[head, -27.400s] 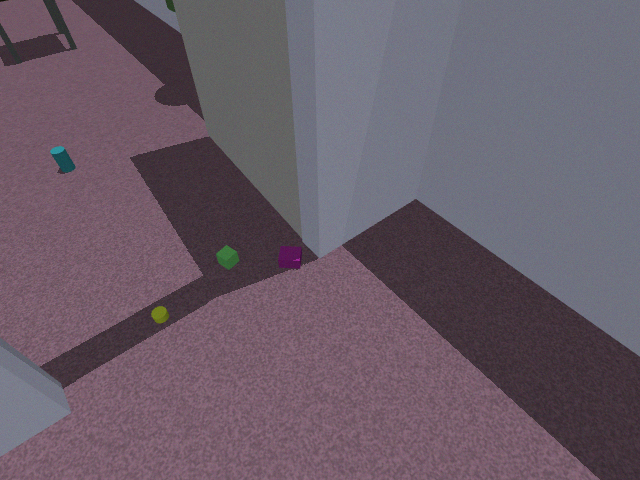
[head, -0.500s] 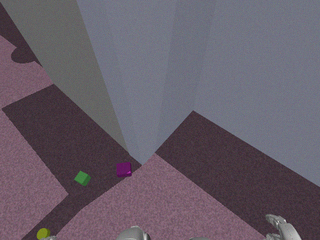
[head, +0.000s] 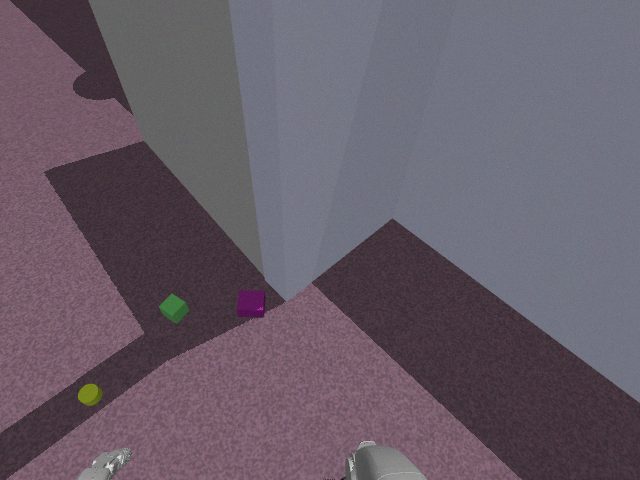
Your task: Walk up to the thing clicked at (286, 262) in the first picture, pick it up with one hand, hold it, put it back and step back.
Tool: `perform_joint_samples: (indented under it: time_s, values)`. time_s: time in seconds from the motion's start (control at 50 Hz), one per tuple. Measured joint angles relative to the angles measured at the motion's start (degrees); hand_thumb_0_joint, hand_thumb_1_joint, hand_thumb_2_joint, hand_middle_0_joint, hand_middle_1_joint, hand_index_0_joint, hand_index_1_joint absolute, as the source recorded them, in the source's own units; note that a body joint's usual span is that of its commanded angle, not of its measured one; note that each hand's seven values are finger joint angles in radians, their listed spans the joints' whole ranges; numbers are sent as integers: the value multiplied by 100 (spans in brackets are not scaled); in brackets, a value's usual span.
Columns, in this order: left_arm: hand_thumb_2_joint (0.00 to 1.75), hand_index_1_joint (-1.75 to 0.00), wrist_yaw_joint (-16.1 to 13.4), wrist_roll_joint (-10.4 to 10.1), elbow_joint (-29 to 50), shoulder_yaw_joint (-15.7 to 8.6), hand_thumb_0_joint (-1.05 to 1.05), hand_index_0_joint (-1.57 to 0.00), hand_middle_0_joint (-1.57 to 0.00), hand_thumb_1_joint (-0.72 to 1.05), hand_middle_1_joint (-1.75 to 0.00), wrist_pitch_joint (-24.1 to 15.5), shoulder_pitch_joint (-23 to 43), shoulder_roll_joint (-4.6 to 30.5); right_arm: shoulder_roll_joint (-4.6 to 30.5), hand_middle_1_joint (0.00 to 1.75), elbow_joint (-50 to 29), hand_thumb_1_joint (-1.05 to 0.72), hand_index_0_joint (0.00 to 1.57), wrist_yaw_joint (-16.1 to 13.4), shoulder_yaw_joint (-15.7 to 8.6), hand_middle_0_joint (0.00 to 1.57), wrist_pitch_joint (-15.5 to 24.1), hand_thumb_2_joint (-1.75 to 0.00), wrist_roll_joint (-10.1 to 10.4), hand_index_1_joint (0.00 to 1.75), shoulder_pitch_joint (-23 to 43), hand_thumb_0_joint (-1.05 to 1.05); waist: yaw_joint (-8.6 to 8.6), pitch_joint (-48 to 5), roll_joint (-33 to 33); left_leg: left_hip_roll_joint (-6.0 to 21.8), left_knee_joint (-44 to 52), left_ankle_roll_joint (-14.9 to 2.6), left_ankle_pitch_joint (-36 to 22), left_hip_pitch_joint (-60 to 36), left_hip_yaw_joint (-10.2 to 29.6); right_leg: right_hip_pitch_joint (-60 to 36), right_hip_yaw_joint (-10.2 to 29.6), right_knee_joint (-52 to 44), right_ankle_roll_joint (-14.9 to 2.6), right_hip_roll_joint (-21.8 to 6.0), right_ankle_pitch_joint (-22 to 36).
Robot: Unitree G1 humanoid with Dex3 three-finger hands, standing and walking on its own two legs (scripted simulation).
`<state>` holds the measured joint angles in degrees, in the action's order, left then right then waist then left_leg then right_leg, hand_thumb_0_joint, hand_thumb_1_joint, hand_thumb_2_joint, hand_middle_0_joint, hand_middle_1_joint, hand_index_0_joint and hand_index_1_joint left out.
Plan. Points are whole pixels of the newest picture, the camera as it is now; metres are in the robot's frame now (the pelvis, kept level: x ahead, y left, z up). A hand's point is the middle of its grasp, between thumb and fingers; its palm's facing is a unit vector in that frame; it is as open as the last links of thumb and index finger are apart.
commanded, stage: walk up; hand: left
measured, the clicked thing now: (251, 303) +0.73 +0.20 -0.73
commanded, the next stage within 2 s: stand in 1.56 s
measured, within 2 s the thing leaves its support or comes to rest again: neither
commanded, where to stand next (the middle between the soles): +0.33 -0.02 m, yaw -3 degrees
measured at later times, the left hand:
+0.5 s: hand out of the picture -0.03 +0.28 -0.13, palm faces -0.01 -0.90 -0.44, open 7.4 cm
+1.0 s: hand out of the picture +0.07 +0.26 -0.13, palm faces -0.08 -0.91 -0.41, open 7.4 cm
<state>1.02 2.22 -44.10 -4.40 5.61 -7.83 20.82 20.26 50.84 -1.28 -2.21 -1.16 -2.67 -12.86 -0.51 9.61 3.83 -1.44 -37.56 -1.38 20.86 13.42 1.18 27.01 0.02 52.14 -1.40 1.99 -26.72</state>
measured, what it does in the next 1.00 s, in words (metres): steps on the spot: right foot, then left foot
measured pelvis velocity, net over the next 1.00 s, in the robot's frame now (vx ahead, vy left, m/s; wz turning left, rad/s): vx -0.01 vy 0.00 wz -0.08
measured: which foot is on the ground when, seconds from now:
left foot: down 0.00-0.22, up 0.24-0.50, down 0.52-1.00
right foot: up 0.00-0.18, down 0.20-0.56, up 0.58-0.84, down 0.86-1.00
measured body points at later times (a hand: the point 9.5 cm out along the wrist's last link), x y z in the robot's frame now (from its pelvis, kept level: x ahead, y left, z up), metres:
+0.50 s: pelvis -0.05 -0.01 +0.00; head -0.02 -0.02 +0.45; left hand -0.02 +0.33 -0.10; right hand +0.05 -0.33 -0.12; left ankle +0.01 +0.13 -0.72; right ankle -0.08 -0.16 -0.72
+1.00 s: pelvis -0.01 +0.00 +0.00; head +0.01 -0.02 +0.45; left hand +0.08 +0.31 -0.10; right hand +0.02 -0.31 -0.13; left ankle +0.01 +0.13 -0.70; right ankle +0.01 -0.11 -0.72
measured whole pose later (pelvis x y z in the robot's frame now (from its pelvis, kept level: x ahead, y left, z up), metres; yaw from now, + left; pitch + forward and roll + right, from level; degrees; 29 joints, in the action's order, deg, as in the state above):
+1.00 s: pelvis -0.01 +0.00 +0.00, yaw -5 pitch -2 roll +0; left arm 0.6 2.2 -54.5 -3.3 -1.4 -12.8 20.4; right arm 21.7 54.9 0.5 -2.6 -1.2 -0.4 -13.0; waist 0.5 4.6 -2.3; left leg -0.3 -45.4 -0.6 28.3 18.9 2.2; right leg 16.7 -1.6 35.8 -1.9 0.3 -16.8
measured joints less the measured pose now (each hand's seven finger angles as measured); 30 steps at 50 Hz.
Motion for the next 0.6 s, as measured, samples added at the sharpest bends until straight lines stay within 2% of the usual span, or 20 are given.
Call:
perform_joint_samples:
  time_s: [0.04, 0.08, 0.12, 0.18, 0.2, 0.24, 0.28, 0.32, 0.4, 0.48, 0.5, 0.52, 0.54, 0.56, 0.6]
  values:
    - [90, -30, 40, -49, -133, -34, 1, -20, -21, 90, -30, -7, -132, 16, -25, 30, 47, -90, 21, -23, 19, 20, 9, -90, -41, 30, -34, 1, -1, -118, -104, 154, 128, 26, -146, 20, 90, -8, 340, 744, 34, 208, -98]
    - [90, -30, 66, -98, -225, -82, 1, -20, -21, 90, -30, -68, -295, 89, -54, 30, 49, -90, 21, -16, 39, 20, 28, -90, -46, 30, -2, 1, 94, -246, -101, 255, 282, 91, -296, 73, 53, -173, 599, 963, 35, 232, 6]
    - [90, -30, 89, -124, -353, -96, 1, -20, -21, 90, -30, -141, -456, 177, -55, 30, -3, -90, 21, 28, 36, 20, 58, -90, -40, 30, 84, 1, 142, -336, -102, 318, 333, 119, -377, 167, 21, -587, 606, 414, 84, 65, 8]
    - [90, -30, 77, -126, -601, -77, 1, -20, -21, 90, -30, -307, -702, 277, 7, 30, -171, -89, 21, 127, 7, 20, 68, -90, -53, 30, 280, 1, 202, -414, -142, 405, 129, 117, -333, 376, -114, -1372, 426, -1119, 130, -208, -87]
    - [90, -30, 44, -117, -712, -82, 1, -20, -21, 90, -30, -386, -757, 271, 56, 30, -230, -89, 21, 156, -8, 20, 57, -90, -49, 30, 347, 1, 217, -417, -221, 472, -56, 129, -262, 479, -133, -1620, 368, -1675, 141, -200, 209]
    - [90, -30, -30, -57, -929, -52, 1, -20, -21, 90, -30, -524, -788, 106, 209, 30, -250, -90, 21, 163, -79, 20, -5, -90, 6, 30, 431, 1, 135, -319, -679, 662, -493, 24, 21, 618, 157, -1804, 166, -1891, 184, 67, 548]
    - [90, -30, -40, -4, -978, 3, 1, -20, -21, 90, -30, -614, -947, 49, 247, 30, -204, -90, 21, 173, -107, 20, -69, -90, 23, 30, 351, 1, 222, -469, -740, 470, -913, 25, 537, 786, 228, -1739, 195, -1813, 145, 39, 533]
    - [90, -30, -40, 2, -1015, 21, 1, -20, -21, 90, -30, -665, -1067, 29, 292, 30, -125, -90, 21, 229, -128, 20, -84, -90, 47, 30, 299, 1, 305, -550, -708, 325, -1218, 39, 660, 884, 156, -1718, 287, -1801, 108, -70, 529]
    - [90, -30, -61, -29, -1002, 38, 1, -20, -21, 90, -30, -791, -1141, 38, 391, 30, -26, -90, 21, 306, -215, 20, -74, -90, 46, 30, 217, 1, 272, -534, -761, 344, -1170, 77, 422, 998, 110, -1771, 221, -1919, 207, -217, 595]
    - [90, -30, -79, -49, -889, 55, 1, -20, -21, 90, -30, -838, -1136, 158, 395, 30, 43, -90, 21, 374, -265, 20, -72, -90, 33, 30, 230, 1, 271, -418, -715, 401, -576, 83, 300, 869, 41, -1703, 199, -1792, 326, -325, 522]
    - [90, -30, -85, -65, -866, 64, 1, -20, -21, 90, -30, -826, -1120, 198, 381, 30, 50, -90, 21, 387, -274, 20, -56, -90, 38, 30, 236, 1, 260, -395, -686, 397, -312, 80, 195, 773, 1, -1667, 193, -1713, 360, -358, 473]
    - [90, -30, -94, -83, -853, 72, 1, -20, -21, 90, -30, -801, -1088, 251, 344, 30, 59, -90, 21, 394, -288, 20, -31, -90, 40, 30, 255, 1, 244, -354, -609, 345, -92, 106, -211, 697, -41, -1622, 206, -1591, 395, -426, 402]
    - [90, -30, -109, -99, -846, 76, 1, -20, -21, 90, -30, -768, -1047, 314, 281, 30, 66, -90, 21, 397, -293, 20, 0, -90, 37, 30, 287, 1, 250, -283, -462, 250, 25, 121, -620, 629, -129, -1568, 279, -1412, 385, -533, 307]
    - [90, -30, -132, -117, -848, 75, 1, -20, -21, 90, -30, -732, -1011, 362, 212, 30, 56, -90, 21, 401, -290, 20, 41, -90, 23, 30, 319, 1, 269, -219, -306, 164, 46, 120, -690, 572, -253, -1443, 398, -1112, 254, -623, 261]
    - [90, -30, -184, -144, -903, 96, 1, -20, -21, 90, -30, -662, -936, 356, 136, 30, -19, -90, 21, 422, -271, 20, 107, -90, 20, 30, 293, 1, 207, -223, -285, 192, -11, 66, -588, 561, -311, -1047, 507, -217, 67, -440, -151]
